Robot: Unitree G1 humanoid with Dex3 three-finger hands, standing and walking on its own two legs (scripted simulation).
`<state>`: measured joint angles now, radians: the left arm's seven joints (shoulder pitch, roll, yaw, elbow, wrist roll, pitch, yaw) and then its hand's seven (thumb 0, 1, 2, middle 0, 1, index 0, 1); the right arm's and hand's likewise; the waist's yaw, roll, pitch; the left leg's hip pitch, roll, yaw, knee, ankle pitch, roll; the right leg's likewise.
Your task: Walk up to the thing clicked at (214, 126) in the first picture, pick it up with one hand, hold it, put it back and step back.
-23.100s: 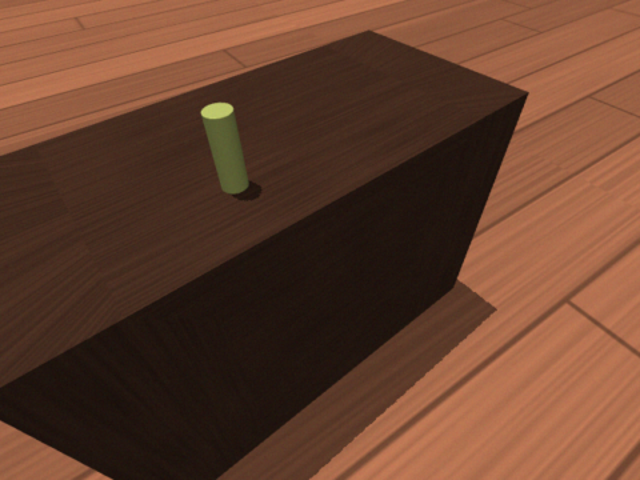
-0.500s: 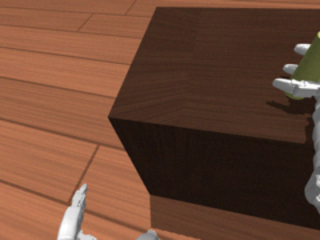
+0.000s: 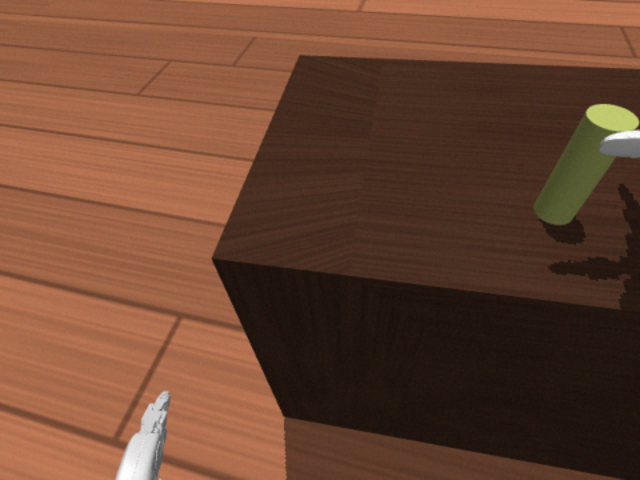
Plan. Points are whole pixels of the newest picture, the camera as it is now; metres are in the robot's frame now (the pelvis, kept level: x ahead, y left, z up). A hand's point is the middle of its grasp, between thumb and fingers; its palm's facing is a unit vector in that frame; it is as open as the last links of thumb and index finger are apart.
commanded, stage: rise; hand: right
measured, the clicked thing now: (578, 170) +0.50 -0.24 +0.13
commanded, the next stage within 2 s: sink last in 0.08 s
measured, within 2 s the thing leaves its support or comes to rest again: neither
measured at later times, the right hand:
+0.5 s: hand out of the picture +0.40 -0.36 +0.24, palm faces +0.52 +0.79 -0.32, open 17.6 cm
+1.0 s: hand out of the picture +0.17 -0.26 +0.20, palm faces +0.45 +0.79 -0.42, open 17.6 cm
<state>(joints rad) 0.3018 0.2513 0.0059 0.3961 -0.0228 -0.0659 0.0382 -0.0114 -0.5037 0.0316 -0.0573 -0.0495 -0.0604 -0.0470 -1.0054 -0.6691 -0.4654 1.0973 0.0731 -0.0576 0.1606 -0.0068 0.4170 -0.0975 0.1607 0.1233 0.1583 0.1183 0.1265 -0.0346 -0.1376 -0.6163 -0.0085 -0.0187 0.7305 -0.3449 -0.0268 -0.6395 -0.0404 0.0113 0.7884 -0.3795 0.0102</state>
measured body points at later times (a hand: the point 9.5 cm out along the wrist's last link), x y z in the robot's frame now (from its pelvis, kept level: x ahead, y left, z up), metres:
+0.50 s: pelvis +0.01 -0.01 +0.02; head +0.04 +0.00 +0.47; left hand +0.17 +0.26 -0.05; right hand +0.37 -0.40 +0.26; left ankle +0.00 +0.14 -0.71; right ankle +0.00 -0.12 -0.71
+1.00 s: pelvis -0.01 +0.01 +0.02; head -0.03 +0.03 +0.47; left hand +0.17 +0.27 -0.04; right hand +0.14 -0.30 +0.22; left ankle +0.00 +0.14 -0.71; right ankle +0.00 -0.12 -0.71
